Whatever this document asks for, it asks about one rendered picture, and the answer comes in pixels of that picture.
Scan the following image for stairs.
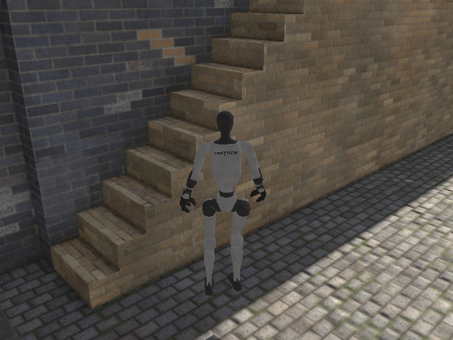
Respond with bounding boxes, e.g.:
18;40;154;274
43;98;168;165
50;0;453;310

